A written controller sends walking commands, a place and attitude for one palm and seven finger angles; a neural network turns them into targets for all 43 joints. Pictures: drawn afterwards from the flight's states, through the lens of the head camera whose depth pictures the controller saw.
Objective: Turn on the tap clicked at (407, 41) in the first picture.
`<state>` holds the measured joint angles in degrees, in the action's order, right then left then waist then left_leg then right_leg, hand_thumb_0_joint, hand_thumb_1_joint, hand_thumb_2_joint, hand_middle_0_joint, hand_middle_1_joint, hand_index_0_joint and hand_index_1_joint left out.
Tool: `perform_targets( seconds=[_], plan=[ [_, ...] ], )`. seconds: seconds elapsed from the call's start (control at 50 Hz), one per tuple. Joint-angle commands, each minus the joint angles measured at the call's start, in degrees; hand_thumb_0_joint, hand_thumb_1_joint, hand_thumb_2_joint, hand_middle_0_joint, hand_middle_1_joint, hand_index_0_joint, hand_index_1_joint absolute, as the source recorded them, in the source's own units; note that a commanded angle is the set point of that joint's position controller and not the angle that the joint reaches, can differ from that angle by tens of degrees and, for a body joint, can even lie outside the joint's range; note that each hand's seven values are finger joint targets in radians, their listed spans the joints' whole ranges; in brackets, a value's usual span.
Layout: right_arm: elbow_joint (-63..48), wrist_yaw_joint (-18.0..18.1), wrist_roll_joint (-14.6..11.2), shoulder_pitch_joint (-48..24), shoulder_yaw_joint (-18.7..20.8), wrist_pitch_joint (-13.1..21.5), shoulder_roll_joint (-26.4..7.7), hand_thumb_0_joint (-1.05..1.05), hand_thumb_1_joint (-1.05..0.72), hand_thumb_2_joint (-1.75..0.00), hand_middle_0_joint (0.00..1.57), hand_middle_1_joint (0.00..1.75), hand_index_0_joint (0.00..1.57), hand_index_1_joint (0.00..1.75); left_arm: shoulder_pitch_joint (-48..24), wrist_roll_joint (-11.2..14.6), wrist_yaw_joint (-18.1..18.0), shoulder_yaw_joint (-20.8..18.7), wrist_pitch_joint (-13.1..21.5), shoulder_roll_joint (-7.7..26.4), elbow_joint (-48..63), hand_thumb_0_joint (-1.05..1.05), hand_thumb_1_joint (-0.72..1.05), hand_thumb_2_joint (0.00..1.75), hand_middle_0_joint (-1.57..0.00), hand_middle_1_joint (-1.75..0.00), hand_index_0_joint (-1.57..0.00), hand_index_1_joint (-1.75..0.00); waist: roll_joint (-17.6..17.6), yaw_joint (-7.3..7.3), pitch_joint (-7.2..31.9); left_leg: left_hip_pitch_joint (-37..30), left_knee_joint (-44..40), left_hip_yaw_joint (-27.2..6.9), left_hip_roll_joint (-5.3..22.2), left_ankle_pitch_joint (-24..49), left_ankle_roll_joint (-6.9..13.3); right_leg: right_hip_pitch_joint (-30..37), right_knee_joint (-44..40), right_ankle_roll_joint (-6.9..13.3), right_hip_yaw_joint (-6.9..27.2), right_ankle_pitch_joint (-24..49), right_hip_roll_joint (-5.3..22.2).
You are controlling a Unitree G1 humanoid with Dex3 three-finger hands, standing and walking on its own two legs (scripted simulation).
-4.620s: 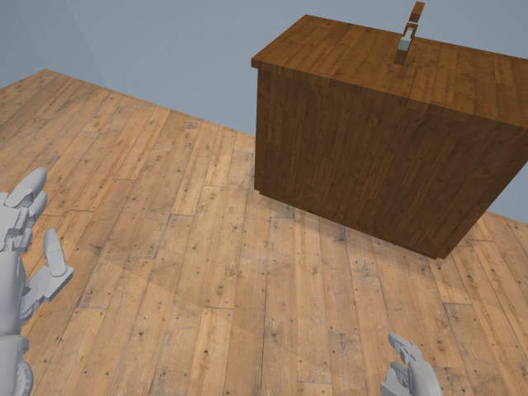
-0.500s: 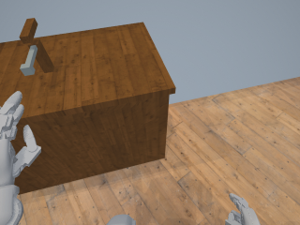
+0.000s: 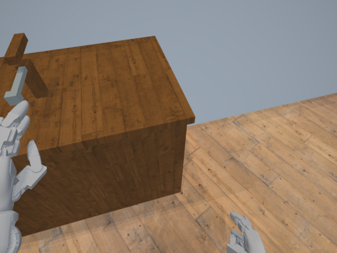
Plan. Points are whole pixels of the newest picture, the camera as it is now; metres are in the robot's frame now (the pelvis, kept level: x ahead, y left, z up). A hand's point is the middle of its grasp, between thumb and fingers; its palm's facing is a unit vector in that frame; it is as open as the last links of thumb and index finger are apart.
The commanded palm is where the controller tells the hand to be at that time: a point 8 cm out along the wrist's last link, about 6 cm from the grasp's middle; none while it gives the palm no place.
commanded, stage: come to a stop and stand still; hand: left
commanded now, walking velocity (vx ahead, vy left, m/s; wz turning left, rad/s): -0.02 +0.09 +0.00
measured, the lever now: (14, 97) +0.44 +0.43 +0.12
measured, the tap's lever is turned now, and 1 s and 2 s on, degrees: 0 0 0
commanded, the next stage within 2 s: look again from close up in 1.26 s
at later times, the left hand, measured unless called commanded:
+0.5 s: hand (21, 177) +0.20 +0.25 +0.17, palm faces +0.32 -0.87 -0.38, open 7.4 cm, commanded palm +0.13 +0.30 +0.18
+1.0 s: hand (23, 165) +0.23 +0.28 +0.15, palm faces +0.32 -0.88 -0.37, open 7.4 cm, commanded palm +0.16 +0.31 +0.18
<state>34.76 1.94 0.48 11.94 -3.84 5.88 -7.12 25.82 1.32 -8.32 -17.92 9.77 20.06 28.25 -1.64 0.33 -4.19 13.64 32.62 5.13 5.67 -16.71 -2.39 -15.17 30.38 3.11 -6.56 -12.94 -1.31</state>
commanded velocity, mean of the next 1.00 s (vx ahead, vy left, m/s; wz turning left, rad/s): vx -0.01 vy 0.01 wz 0.00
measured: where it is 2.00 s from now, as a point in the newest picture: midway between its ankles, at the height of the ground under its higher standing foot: outside the picture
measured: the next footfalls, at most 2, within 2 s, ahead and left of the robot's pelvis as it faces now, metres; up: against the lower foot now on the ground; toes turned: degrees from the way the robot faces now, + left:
left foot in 0.24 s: +0.01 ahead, +0.12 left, +0.00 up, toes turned +2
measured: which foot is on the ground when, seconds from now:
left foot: down 0.00-0.00, up 0.02-0.22, down 0.24-1.00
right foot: down 0.00-1.00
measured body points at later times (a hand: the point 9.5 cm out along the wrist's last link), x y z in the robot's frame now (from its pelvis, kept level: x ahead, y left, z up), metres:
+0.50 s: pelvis -0.04 +0.03 +0.00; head -0.02 +0.03 +0.45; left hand +0.18 +0.30 +0.19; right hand +0.11 -0.22 -0.07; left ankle -0.03 +0.12 -0.73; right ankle +0.03 -0.08 -0.73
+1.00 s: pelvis -0.01 +0.04 +0.01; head +0.01 +0.06 +0.46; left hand +0.21 +0.32 +0.17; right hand +0.18 -0.18 -0.05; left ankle -0.03 +0.12 -0.73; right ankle +0.03 -0.07 -0.73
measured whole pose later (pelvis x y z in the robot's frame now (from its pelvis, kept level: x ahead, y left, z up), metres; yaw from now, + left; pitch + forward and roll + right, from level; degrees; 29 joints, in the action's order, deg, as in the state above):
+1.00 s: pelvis -0.01 +0.04 +0.01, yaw -2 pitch +0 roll +0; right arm 31.9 1.0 0.6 11.1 -2.4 8.8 -11.1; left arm 20.3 0.8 -4.2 -18.6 11.8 20.2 20.5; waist 2.1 -0.7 -2.0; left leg 9.0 24.9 4.5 -1.2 -15.5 2.7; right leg -14.3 23.2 0.7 -0.9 -8.4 -0.8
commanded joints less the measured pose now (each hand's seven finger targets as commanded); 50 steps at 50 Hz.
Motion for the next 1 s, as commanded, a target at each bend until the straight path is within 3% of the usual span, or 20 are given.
perform_targets(
  seconds=[0.0, 0.06, 0.14, 0.18, 0.22, 0.24, 0.26, 0.28, 0.3, 0.36, 0.4, 0.46, 0.5, 0.54, 0.58, 0.6, 0.68, 0.74, 0.8, 0.98],
  plan=[
    [-8.41, 0.59, -0.16, -2.81, 5.21, 2.70, -8.43, 0.00, -0.90, -0.90, 0.20, 0.30, 0.20, 0.30, -0.97, 1.23, -1.68, -10.32, 3.92, 11.88, 12.45, 0.00, 0.90, 0.90, -0.20, -0.30, -0.20, -0.30, 9.66, -0.36, 11.38, 4.92, 10.16, -2.66, -4.75, -7.28, 0.07, 6.76, -12.47, 4.37, 21.56, 23.95, 17.10],
    [-8.14, 0.83, -0.20, -4.61, 4.15, 1.16, -7.29, 0.00, -0.90, -0.90, 0.20, 0.30, 0.20, 0.30, 0.11, 1.04, -2.02, -11.32, 3.73, 11.25, 10.62, 0.00, 0.90, 0.90, -0.20, -0.30, -0.20, -0.30, 7.95, -0.74, 12.95, 8.32, 13.02, -7.02, -4.00, -10.70, 0.83, 10.10, -10.63, 5.85, 20.12, 26.68, 18.54],
    [-8.58, 1.86, -0.41, -5.00, 4.16, -0.56, -8.21, 0.00, -0.90, -0.90, 0.20, 0.30, 0.20, 0.30, 2.72, 0.49, -2.26, -10.34, 3.64, 9.74, 8.12, 0.00, 0.90, 0.90, -0.20, -0.30, -0.20, -0.30, 10.00, -0.56, 14.72, 6.25, 1.15, -4.23, -4.80, -3.28, 1.04, 15.08, -7.11, 2.92, 13.01, 30.06, 14.09],
    [-8.59, 2.18, -0.45, -4.44, 4.76, -0.80, -8.94, 0.00, -0.90, -0.90, 0.20, 0.30, 0.20, 0.30, 2.09, 0.50, -2.29, -8.88, 3.42, 9.33, 9.47, 0.00, 0.90, 0.90, -0.20, -0.30, -0.20, -0.30, 7.22, -0.18, 14.98, 1.36, -6.59, -3.64, -4.51, 3.44, 1.17, 13.54, -5.82, 1.31, 12.06, 26.88, 12.79],
    [-9.28, 2.44, -0.52, -4.62, 5.68, -0.77, -10.58, 0.00, -0.90, -0.90, 0.20, 0.30, 0.20, 0.30, 0.81, 0.44, -2.41, -7.93, 3.49, 9.86, 13.01, 0.00, 0.90, 0.90, -0.20, -0.30, -0.20, -0.30, 1.17, -0.51, 15.03, -3.18, -9.96, -6.52, 0.05, 16.09, 2.65, 9.97, -4.55, -1.29, 11.09, 17.53, 9.15],
    [-8.60, 2.80, 0.76, 5.29, 8.48, 4.18, -11.96, 0.00, -0.90, -0.90, 0.20, 0.30, 0.20, 0.30, -56.29, -6.91, -1.57, -41.58, 8.93, 53.24, 21.73, 0.00, 0.90, 0.90, -0.20, -0.30, -0.20, -0.30, 10.14, -2.84, 3.83, 8.20, 0.07, -0.33, -3.00, 11.89, 3.17, 1.91, -11.06, -7.18, 13.85, 13.86, 7.51],
    [-5.22, 2.00, -1.97, 1.16, 8.06, 5.81, -9.76, 0.00, -0.90, -0.90, 0.20, 0.30, 0.20, 0.30, -48.84, -1.76, 0.08, -30.76, 8.40, 38.09, 2.72, 0.00, 0.90, 0.90, -0.20, -0.30, -0.20, -0.30, 3.11, -1.84, 7.43, 2.07, 0.60, -5.35, -3.44, 3.05, 2.98, -2.00, -12.40, 3.71, 19.34, 4.18, 16.54],
    [-5.15, 0.59, -0.46, -0.08, 6.36, 6.12, -9.07, 0.00, -0.90, -0.90, 0.20, 0.30, 0.20, 0.30, -27.46, 0.38, 1.23, -17.97, 7.37, 21.80, -5.40, 0.00, 0.90, 0.90, -0.20, -0.30, -0.20, -0.30, 1.79, -1.22, 7.32, -1.77, 0.52, -6.04, -5.18, -1.31, 2.36, -3.00, -11.86, 4.76, 22.58, 9.97, 15.06],
    [-7.46, 0.16, -1.45, -2.38, 5.93, 5.91, -9.64, 0.00, -0.90, -0.90, 0.20, 0.30, 0.20, 0.30, -19.68, 1.17, 2.01, -11.12, 6.93, 13.90, -8.61, 0.00, 0.90, 0.90, -0.20, -0.30, -0.20, -0.30, -2.13, -1.95, 9.38, -2.94, -3.96, -4.05, -5.71, -0.85, 2.15, 0.98, -12.45, 2.67, 18.81, 4.52, 13.77],
    [-8.54, -1.69, -1.97, -1.73, 6.85, 7.07, -11.28, 0.00, -0.90, -0.90, 0.20, 0.30, 0.20, 0.30, -10.19, 2.32, 3.58, -2.79, 8.47, 6.62, 3.54, 0.00, 0.90, 0.90, -0.20, -0.30, -0.20, -0.30, -7.76, -2.34, 12.71, -3.10, -11.26, -5.22, -3.44, -0.97, 4.38, 6.55, -9.41, -1.76, 14.06, -4.74, 8.42],
    [-10.08, -2.77, -2.23, -2.79, 5.94, 6.85, -11.84, 0.00, -0.90, -0.90, 0.20, 0.30, 0.20, 0.30, -5.63, 1.27, 3.53, -1.45, 8.40, 6.42, 8.23, 0.00, 0.90, 0.90, -0.20, -0.30, -0.20, -0.30, -8.69, -2.76, 9.20, 6.45, -17.04, -9.04, 0.31, -6.82, 5.90, 9.75, -2.90, -2.45, 9.51, -6.52, 4.28],
    [-11.23, -2.27, -2.27, -3.72, 5.60, 6.81, -12.55, 0.00, -0.90, -0.90, 0.20, 0.30, 0.20, 0.30, -4.76, -0.14, 1.66, -11.01, 7.92, 15.36, 7.81, 0.00, 0.90, 0.90, -0.20, -0.30, -0.20, -0.30, 0.18, -3.41, 5.41, 13.87, -19.96, -9.99, 1.55, -11.18, 5.75, 12.56, -0.43, -2.54, 6.80, -3.89, 2.34],
    [-12.34, -1.40, -1.79, -3.96, 5.44, 6.74, -11.97, 0.00, -0.90, -0.90, 0.20, 0.30, 0.20, 0.30, -5.77, 0.36, 1.57, -13.28, 7.80, 15.34, 6.25, 0.00, 0.90, 0.90, -0.20, -0.30, -0.20, -0.30, 7.91, -2.98, 6.31, 10.87, -16.76, -9.06, 0.56, -6.64, 5.46, 10.64, -3.64, -2.30, 7.82, -2.69, 3.20],
    [-12.26, -0.68, -1.32, -3.87, 5.22, 7.00, -11.82, 0.00, -0.90, -0.90, 0.20, 0.30, 0.20, 0.30, -10.46, 0.74, 1.76, -13.90, 8.10, 15.08, 7.41, 0.00, 0.90, 0.90, -0.20, -0.30, -0.20, -0.30, 3.94, -2.14, 4.52, 9.92, -17.47, -9.15, -0.16, -9.70, 5.16, 7.62, -5.72, -1.90, 9.76, -6.29, 3.70],
    [-11.68, -0.41, -0.97, -3.59, 5.00, 7.33, -11.90, 0.00, -0.90, -0.90, 0.20, 0.30, 0.20, 0.30, -16.28, -0.14, 1.92, -13.08, 8.61, 14.37, 8.38, 0.00, 0.90, 0.90, -0.20, -0.30, -0.20, -0.30, -8.43, -1.92, 2.64, 15.66, -23.43, -11.28, 2.78, -20.08, 6.42, 11.04, 0.58, -2.13, 8.16, -5.89, 1.69],
    [-11.62, -0.60, -1.08, -3.41, 4.79, 7.66, -11.38, 0.00, -0.90, -0.90, 0.20, 0.30, 0.20, 0.30, -17.39, -0.68, 2.03, -12.49, 8.66, 13.75, 7.18, 0.00, 0.90, 0.90, -0.20, -0.30, -0.20, -0.30, -9.62, -2.41, 2.91, 18.18, -23.72, -11.10, 3.55, -21.58, 7.12, 14.21, 2.86, -2.21, 7.23, -3.10, 1.42],
    [-10.50, -1.34, -0.61, -2.82, 4.66, 9.33, -10.69, 0.00, -0.90, -0.90, 0.20, 0.30, 0.20, 0.30, -17.59, -0.72, 2.79, -6.80, 8.61, 9.55, 7.97, 0.00, 0.90, 0.90, -0.20, -0.30, -0.20, -0.30, -2.98, -2.12, 8.29, 3.85, -14.78, -7.06, -1.12, -2.89, 4.84, 9.76, -5.38, -1.41, 10.25, 3.69, 2.69],
    [-9.55, -1.46, -0.38, -1.98, 4.50, 9.31, -10.68, 0.00, -0.90, -0.90, 0.20, 0.30, 0.20, 0.30, -14.00, -0.87, 3.07, -3.49, 7.72, 6.31, 5.22, 0.00, 0.90, 0.90, -0.20, -0.30, -0.20, -0.30, 0.63, -2.19, 5.94, 4.18, -14.67, -6.79, -2.72, -4.91, 4.06, 7.01, -9.89, -1.55, 12.49, -2.41, 2.75],
    [-8.91, -1.31, -0.15, -2.05, 4.49, 8.22, -11.13, 0.00, -0.90, -0.90, 0.20, 0.30, 0.20, 0.30, -12.33, -0.80, 3.01, -4.06, 6.71, 6.81, 1.45, 0.00, 0.90, 0.90, -0.20, -0.30, -0.20, -0.30, 2.78, -1.96, 5.69, 2.30, -14.34, -6.43, -3.38, 1.33, 2.94, 5.45, -11.51, -1.50, 12.34, 0.50, 2.42],
    [-12.30, -0.33, -0.05, -4.24, 4.76, 5.08, -10.69, 0.00, -0.90, -0.90, 0.20, 0.30, 0.20, 0.30, -10.16, 0.63, 2.76, -9.35, 7.02, 11.70, 12.64, 0.00, 0.90, 0.90, -0.20, -0.30, -0.20, -0.30, -4.69, -1.78, 14.37, -3.27, -11.38, -5.68, -3.18, 26.08, 0.28, 13.01, -3.98, -1.31, 7.55, 21.75, 2.04]
  ],
)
